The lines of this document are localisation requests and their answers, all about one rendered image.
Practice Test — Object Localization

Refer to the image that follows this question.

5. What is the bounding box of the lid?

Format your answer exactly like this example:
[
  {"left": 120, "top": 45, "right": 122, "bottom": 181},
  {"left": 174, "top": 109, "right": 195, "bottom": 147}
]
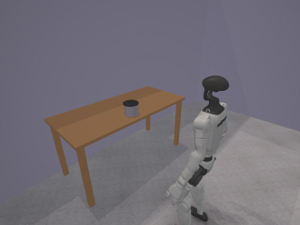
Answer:
[{"left": 123, "top": 99, "right": 139, "bottom": 107}]

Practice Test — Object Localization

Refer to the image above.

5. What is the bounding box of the robot left shin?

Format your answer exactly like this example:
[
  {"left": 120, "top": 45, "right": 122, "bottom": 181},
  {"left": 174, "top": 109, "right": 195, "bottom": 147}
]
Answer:
[{"left": 175, "top": 202, "right": 191, "bottom": 225}]

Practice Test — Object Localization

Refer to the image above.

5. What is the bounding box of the table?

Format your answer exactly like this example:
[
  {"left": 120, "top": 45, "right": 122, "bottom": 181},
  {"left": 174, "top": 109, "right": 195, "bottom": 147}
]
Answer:
[{"left": 44, "top": 86, "right": 185, "bottom": 208}]

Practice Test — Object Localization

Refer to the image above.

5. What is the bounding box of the pot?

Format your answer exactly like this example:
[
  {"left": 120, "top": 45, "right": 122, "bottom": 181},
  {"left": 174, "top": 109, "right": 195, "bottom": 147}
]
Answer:
[{"left": 124, "top": 105, "right": 139, "bottom": 117}]

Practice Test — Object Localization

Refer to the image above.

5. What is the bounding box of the robot left hand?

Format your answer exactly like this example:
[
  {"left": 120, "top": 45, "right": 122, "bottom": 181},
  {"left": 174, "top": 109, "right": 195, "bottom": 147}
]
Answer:
[{"left": 165, "top": 183, "right": 183, "bottom": 206}]

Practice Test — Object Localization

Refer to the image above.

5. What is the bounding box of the right robot upper arm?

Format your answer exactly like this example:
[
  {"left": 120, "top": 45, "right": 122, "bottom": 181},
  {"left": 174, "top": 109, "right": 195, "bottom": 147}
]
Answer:
[{"left": 219, "top": 102, "right": 228, "bottom": 134}]

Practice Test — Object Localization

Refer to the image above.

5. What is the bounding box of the left robot upper arm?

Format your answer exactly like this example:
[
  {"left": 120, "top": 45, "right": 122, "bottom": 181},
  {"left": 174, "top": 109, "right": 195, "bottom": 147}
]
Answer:
[{"left": 190, "top": 113, "right": 211, "bottom": 162}]

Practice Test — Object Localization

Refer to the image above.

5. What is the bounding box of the robot left forearm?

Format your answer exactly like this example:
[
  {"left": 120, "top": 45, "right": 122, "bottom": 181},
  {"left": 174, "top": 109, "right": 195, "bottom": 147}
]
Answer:
[{"left": 175, "top": 152, "right": 201, "bottom": 189}]

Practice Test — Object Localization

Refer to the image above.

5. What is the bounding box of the left robot thigh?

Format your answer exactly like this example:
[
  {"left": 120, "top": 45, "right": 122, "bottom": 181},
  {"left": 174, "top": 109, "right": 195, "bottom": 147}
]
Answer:
[{"left": 177, "top": 167, "right": 203, "bottom": 211}]

